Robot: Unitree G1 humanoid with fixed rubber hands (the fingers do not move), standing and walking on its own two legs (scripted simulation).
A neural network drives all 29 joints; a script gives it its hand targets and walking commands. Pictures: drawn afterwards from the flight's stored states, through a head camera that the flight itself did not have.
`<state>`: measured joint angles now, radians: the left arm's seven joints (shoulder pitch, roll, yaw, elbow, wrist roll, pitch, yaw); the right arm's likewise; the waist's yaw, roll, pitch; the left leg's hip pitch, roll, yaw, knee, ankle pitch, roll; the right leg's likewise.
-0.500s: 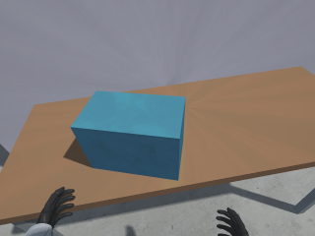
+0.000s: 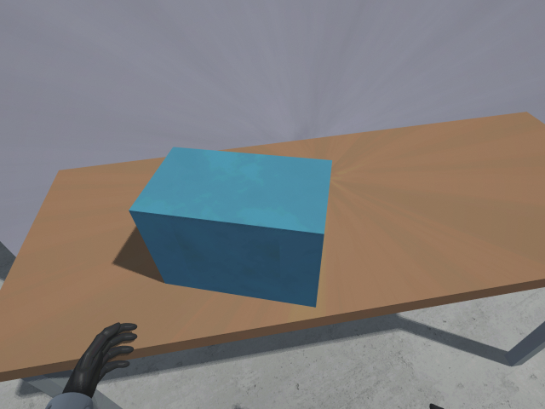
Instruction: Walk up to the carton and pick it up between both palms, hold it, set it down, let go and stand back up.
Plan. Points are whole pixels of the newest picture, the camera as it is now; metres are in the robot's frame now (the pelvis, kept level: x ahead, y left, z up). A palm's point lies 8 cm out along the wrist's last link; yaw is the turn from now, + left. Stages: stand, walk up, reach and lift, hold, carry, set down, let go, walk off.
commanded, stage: stand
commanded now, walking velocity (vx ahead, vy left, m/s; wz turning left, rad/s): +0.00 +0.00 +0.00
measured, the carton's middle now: (243, 225) +0.45 +0.02 +0.03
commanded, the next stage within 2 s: none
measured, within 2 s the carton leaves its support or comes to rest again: neither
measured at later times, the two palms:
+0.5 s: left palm (91, 382) +0.21 +0.24 +0.00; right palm out of the picture +0.10 -0.28 -0.12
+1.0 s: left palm (90, 382) +0.21 +0.24 +0.00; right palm out of the picture +0.10 -0.28 -0.12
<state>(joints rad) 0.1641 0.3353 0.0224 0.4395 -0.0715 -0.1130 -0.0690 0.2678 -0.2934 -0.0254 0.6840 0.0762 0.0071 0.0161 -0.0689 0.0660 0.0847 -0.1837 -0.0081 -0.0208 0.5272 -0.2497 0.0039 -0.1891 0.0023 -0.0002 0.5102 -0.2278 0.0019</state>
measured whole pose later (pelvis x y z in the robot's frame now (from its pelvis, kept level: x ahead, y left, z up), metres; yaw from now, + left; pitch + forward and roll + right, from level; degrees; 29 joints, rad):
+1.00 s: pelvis +0.01 -0.01 +0.00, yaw +0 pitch -4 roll +1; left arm 0.21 0.34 0.02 0.44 -0.07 -0.16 -0.01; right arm 0.27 -0.29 -0.03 0.69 0.08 0.01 0.02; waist -0.07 0.07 0.07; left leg -0.18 -0.01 -0.02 0.51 -0.26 0.00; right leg -0.21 0.00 0.00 0.55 -0.26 -0.02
